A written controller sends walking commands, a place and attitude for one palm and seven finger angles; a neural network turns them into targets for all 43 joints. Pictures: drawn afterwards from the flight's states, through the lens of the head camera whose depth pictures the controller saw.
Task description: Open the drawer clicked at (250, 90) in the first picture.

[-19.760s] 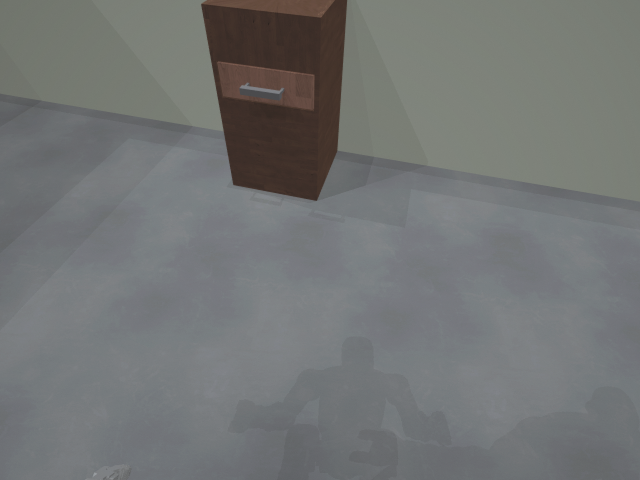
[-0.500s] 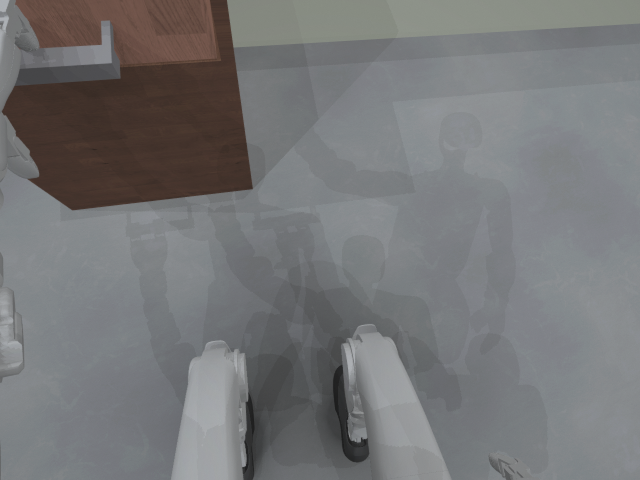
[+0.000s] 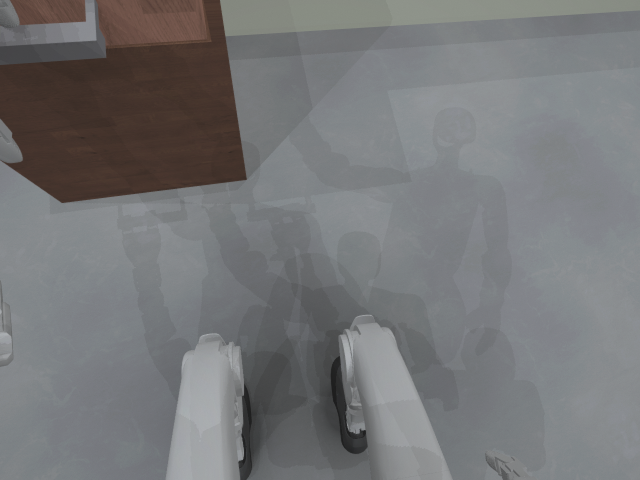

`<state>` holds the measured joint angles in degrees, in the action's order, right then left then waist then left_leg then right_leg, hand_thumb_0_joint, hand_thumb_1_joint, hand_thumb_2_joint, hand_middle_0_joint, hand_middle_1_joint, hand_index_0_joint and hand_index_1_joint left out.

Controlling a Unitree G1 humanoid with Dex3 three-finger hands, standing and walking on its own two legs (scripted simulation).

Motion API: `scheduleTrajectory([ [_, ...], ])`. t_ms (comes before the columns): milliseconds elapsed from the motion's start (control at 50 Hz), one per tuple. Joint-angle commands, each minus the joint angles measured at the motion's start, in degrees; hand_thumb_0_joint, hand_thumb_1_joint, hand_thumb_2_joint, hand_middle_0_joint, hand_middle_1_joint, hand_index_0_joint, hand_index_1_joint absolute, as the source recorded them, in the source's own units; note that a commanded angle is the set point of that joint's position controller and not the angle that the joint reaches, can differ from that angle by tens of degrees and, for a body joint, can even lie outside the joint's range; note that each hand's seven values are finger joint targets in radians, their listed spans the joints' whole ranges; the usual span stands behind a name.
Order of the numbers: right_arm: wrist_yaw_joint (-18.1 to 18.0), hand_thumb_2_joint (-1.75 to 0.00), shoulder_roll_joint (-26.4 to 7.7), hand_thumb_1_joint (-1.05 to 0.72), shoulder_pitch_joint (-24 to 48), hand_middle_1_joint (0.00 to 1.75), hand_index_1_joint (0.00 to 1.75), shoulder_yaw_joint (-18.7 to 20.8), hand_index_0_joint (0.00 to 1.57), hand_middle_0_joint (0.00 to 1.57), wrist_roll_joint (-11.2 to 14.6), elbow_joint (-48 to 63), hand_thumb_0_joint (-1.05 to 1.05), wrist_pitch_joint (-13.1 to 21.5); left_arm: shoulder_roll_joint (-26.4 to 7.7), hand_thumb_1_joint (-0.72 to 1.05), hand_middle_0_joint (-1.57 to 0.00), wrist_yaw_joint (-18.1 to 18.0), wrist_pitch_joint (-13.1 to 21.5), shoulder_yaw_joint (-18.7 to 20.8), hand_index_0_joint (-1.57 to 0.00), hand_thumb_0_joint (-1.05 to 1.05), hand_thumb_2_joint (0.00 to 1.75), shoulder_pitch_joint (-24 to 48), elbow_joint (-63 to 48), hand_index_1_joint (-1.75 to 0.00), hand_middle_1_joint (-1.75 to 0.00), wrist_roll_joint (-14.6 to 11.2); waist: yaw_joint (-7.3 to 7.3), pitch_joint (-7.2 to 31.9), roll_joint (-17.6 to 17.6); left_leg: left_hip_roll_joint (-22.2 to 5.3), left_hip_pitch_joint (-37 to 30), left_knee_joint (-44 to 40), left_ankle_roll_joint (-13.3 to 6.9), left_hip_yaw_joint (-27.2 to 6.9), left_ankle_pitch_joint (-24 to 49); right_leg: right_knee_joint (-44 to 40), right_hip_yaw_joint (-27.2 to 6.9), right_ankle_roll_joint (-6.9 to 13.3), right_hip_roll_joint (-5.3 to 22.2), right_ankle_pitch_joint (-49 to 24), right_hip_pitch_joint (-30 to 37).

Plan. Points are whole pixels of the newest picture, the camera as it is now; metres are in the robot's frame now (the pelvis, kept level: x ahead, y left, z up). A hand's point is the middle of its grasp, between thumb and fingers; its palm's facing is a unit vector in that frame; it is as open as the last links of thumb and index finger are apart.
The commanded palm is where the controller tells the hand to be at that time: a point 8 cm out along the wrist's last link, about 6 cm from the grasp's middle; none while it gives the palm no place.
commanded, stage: lift the fingers back up to retry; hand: left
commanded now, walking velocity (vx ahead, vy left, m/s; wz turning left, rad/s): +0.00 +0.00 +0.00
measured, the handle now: (22, 27) +0.63 +0.30 +0.01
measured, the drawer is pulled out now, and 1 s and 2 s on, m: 0.00 0.00 0.00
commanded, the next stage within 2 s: re-aim the fingers above the handle in 0.88 s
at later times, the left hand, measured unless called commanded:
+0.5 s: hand out of the picture +0.55 +0.32 +0.04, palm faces -0.07 -0.01 -1.00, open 14.0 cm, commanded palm +0.55 +0.29 +0.09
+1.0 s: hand out of the picture +0.55 +0.31 +0.06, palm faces -0.06 -0.03 -1.00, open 13.8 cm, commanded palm +0.54 +0.30 +0.12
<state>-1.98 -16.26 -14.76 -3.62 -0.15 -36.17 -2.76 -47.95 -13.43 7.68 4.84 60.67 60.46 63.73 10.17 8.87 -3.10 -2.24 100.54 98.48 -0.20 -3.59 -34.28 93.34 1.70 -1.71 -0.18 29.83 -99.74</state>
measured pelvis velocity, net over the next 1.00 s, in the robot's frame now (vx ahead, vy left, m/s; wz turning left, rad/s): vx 0.05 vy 0.00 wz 0.01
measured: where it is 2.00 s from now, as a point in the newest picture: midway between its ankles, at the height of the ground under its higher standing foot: (295, 434)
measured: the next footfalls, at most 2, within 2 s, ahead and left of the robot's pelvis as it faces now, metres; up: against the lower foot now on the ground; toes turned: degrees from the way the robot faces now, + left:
none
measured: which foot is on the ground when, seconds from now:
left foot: down 0.00-1.00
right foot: down 0.00-1.00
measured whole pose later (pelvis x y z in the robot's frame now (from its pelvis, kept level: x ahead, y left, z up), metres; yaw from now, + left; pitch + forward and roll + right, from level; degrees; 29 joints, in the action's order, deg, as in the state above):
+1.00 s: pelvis +0.05 +0.00 +0.09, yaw +1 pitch +33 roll -4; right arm -1.2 -15.8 -15.0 0.4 -2.9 -40.1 -3.4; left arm -41.1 -20.6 14.2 8.5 47.7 59.8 65.3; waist 8.5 9.8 -2.5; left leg -3.1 80.9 80.9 0.4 -3.1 -33.5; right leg 75.8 1.9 -1.2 -0.8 29.1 -80.1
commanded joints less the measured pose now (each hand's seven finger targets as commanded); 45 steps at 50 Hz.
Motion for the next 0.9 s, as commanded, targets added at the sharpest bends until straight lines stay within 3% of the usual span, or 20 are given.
scheduleTrajectory([
  [0, -0.9, -0.9, -10.8, -0.9, -11.1, 0.3, 0.3, 4.1, 0.2, 0.2, -0.3, 1.6, 0.0, 0.3, -13.8, -0.5, -0.3, 1.9, 0.1, 2.2, -0.3, 0.0, 0.3, 8.4, -1.9, -1.2, -1.2, 0.8, 0.53, 27.7, -3.0, 2.1, -16.9, -13.5, -3.1, 1.3, 2.3, -11.7, 1.7, 3.2, -2.4, -0.7, 20.7],
  [20, -0.8, -0.9, -10.7, -0.9, -11.2, 0.3, 0.3, 4.2, 0.2, 0.2, -0.4, 1.5, 0.0, 0.4, -12.9, -0.5, -0.3, 1.9, 0.6, 1.8, -0.3, 0.0, 0.3, 8.9, -2.8, -1.2, -1.2, 0.7, 0.52, 27.8, -4.3, 2.1, -17.4, -13.6, -2.9, 1.2, 2.6, -11.5, 1.8, 3.3, -2.3, -0.7, 20.1],
  [80, -0.7, -0.9, -10.9, -0.9, -11.4, 0.3, 0.3, 4.4, 0.2, 0.2, -0.4, 1.3, 0.0, 0.5, -12.6, -0.5, -0.3, 1.0, 1.0, 1.9, -0.3, 0.0, 0.3, 9.5, -3.0, -1.2, -1.2, 0.6, 0.84, 27.2, -3.4, 2.0, -17.4, -13.6, -2.9, 0.9, 2.3, -11.4, 2.0, 3.3, -2.3, -0.5, 19.3],
  [160, -0.4, -0.9, -11.0, -0.9, -12.2, 0.3, 0.3, 5.1, 0.2, 0.2, -0.7, 1.2, 0.0, 0.4, -15.1, -0.5, -0.3, -0.4, 1.0, 4.6, -0.3, 0.0, 0.3, 11.3, -8.1, -1.2, -1.2, 0.3, -0.55, 34.0, -7.4, 2.0, -23.4, -14.9, -2.5, 0.6, 6.0, -11.9, 2.0, 3.4, -2.4, -2.8, 21.9],
  [200, -0.3, -0.9, -11.0, -0.9, -12.5, 0.3, 0.3, 5.4, 0.2, 0.2, -0.8, 0.8, 0.0, 0.1, -15.4, -0.5, -0.3, -1.0, 0.6, 5.2, -0.3, 0.0, 0.3, 11.2, -9.1, -1.2, -1.2, 0.2, -0.61, 34.9, -7.0, 1.8, -26.1, -16.0, -2.3, 0.0, 7.6, -12.6, 2.3, 3.4, -2.5, -3.6, 22.2],
  [260, 0.0, -0.9, -10.8, -0.9, -12.8, 0.3, 0.3, 6.0, 0.2, 0.2, -0.9, 0.2, 0.0, 0.0, -15.2, -0.5, -0.3, -1.9, 0.3, 5.9, -0.3, 0.0, 0.3, 12.9, -12.4, -1.2, -1.2, -0.1, -0.91, 37.5, -9.3, 1.6, -31.0, -17.5, -2.0, -0.7, 10.3, -13.7, 2.6, 3.4, -2.5, -5.1, 23.4],
  [340, 0.1, -0.9, -10.6, -0.9, -12.8, 0.3, 0.3, 6.3, 0.2, 0.2, -1.1, -0.5, 0.0, -0.1, -16.6, -0.5, -0.3, -2.9, -0.2, 7.4, -0.3, 0.0, 0.3, 13.8, -14.5, -1.2, -1.2, -0.3, -1.13, 39.1, -9.2, 1.5, -34.5, -19.0, -2.1, -0.8, 12.9, -15.8, 2.3, 3.2, -2.6, -7.0, 26.5],
  [380, 0.2, -0.9, -10.1, -0.9, -12.6, 0.3, 0.3, 6.4, 0.2, 0.2, -1.2, -1.0, 0.0, 0.1, -15.5, -0.5, -0.3, -3.2, 0.0, 6.9, -0.3, 0.0, 0.3, 14.3, -15.5, -1.2, -1.2, -0.6, -1.1, 38.8, -10.1, 1.5, -36.6, -20.0, -2.1, -0.8, 14.5, -17.1, 2.4, 3.2, -2.7, -8.2, 27.6],
  [420, 0.1, -0.9, -9.9, -0.9, -12.4, 0.3, 0.3, 6.5, 0.2, 0.2, -1.5, -1.5, 0.0, 0.1, -16.5, -0.5, -0.3, -3.6, 0.9, 7.8, -0.3, 0.0, 0.3, 15.5, -17.5, -1.2, -1.2, -0.4, -1.28, 39.6, -11.4, 1.3, -39.2, -20.5, -2.0, -0.9, 16.8, -17.7, 2.3, 3.3, -2.7, -9.6, 27.9],
  [480, 0.1, -0.9, -9.5, -0.9, -12.5, 0.3, 0.3, 6.8, 0.2, 0.2, -1.8, -2.0, 0.0, 0.1, -14.4, -0.5, -0.3, -4.5, 2.0, 7.2, -0.3, 0.0, 0.3, 13.8, -17.9, -1.2, -1.2, -0.6, -1.44, 38.5, -12.3, 1.3, -42.9, -21.8, -1.8, -0.8, 21.2, -19.6, 2.4, 3.4, -2.8, -12.6, 29.5],
  [520, 0.2, -0.9, -9.4, -0.9, -12.4, 0.3, 0.3, 7.0, 0.2, 0.2, -2.1, -2.3, 0.0, -0.1, -15.1, -0.5, -0.3, -5.1, 2.6, 8.6, -0.3, 0.0, 0.3, 11.5, -18.1, -1.2, -1.2, -0.8, -2.46, 39.2, -12.8, 1.2, -45.3, -22.4, -1.6, -0.6, 24.2, -20.2, 2.3, 3.5, -2.8, -14.7, 30.8],
  [560, 0.2, -0.9, -9.2, -0.9, -12.3, 0.3, 0.3, 7.1, 0.2, 0.2, -2.1, -2.8, 0.0, -0.4, -11.9, -0.5, -0.3, -5.8, 2.3, 6.7, -0.3, 0.0, 0.3, 10.1, -15.1, -1.2, -1.2, -0.8, -1.39, 35.1, -10.6, 1.1, -45.4, -23.4, -1.7, -0.3, 25.1, -21.7, 2.5, 3.3, -2.9, -15.8, 30.9],
  [600, 0.4, -0.9, -9.3, -0.9, -12.5, 0.3, 0.3, 7.0, 0.2, 0.2, -2.2, -2.8, 0.0, -0.7, -11.9, -0.5, -0.3, -6.5, 1.9, 6.9, -0.3, 0.0, 0.3, 8.1, -13.8, -1.2, -1.2, -0.9, -2.24, 33.5, -10.3, 1.2, -45.5, -24.8, -1.6, 0.1, 25.3, -22.8, 2.6, 3.4, -3.0, -16.6, 33.1],
  [620, 0.5, -0.9, -9.4, -0.9, -12.3, 0.3, 0.3, 7.1, 0.2, 0.2, -2.2, -2.6, 0.0, -0.9, -11.8, -0.5, -0.3, -6.6, 1.7, 7.2, -0.3, 0.0, 0.3, 7.3, -13.6, -1.2, -1.2, -0.9, -2.59, 34.5, -10.3, 1.2, -46.7, -25.2, -1.6, 0.2, 26.5, -23.1, 2.4, 3.4, -2.9, -17.5, 33.9],
  [680, 0.4, -0.9, -9.1, -0.9, -12.4, 0.3, 0.3, 7.3, 0.2, 0.2, -1.9, -2.7, 0.0, -0.9, -7.7, -0.5, -0.3, -6.8, 0.7, 3.2, -0.3, 0.0, 0.3, 8.5, -11.4, -1.2, -1.2, -0.7, -1.04, 30.8, -8.3, 1.3, -45.8, -27.1, -1.8, 0.8, 24.0, -25.7, 2.4, 3.2, -3.0, -16.7, 35.5],
  [760, 0.0, -0.9, -9.2, -0.9, -12.2, 0.3, 0.3, 7.3, 0.2, 0.2, -2.0, -3.1, 0.0, -0.8, -7.6, -0.5, -0.3, -6.2, 1.6, 3.3, -0.3, 0.0, 0.3, 7.2, -8.7, -1.2, -1.2, -0.7, -0.77, 29.8, -6.3, 1.4, -44.4, -27.3, -2.1, 1.3, 23.2, -26.4, 1.9, 3.2, -2.8, -17.5, 36.8],
  [800, -0.3, -0.9, -9.3, -0.9, -12.0, 0.3, 0.3, 7.3, 0.2, 0.2, -2.2, -2.9, 0.0, -0.6, -9.4, -0.5, -0.3, -6.2, 3.1, 4.8, -0.3, 0.0, 0.3, 6.7, -9.2, -1.2, -1.2, -0.6, -1.22, 30.6, -5.2, 1.6, -43.1, -27.0, -2.4, 1.8, 23.3, -26.2, 1.4, 3.1, -2.7, -18.7, 38.7],
  [880, -0.2, -0.9, -9.3, -0.9, -11.1, 0.3, 0.3, 7.5, 0.2, 0.2, -2.7, -3.0, 0.0, -0.3, -10.6, -0.5, -0.3, -8.1, 6.2, 6.6, -0.3, 0.0, 0.3, 7.8, -11.1, -1.2, -1.2, 0.1, -1.68, 32.0, -7.8, 1.7, -43.2, -25.9, -2.2, 1.8, 24.6, -25.0, 1.2, 3.3, -2.7, -18.9, 37.2],
])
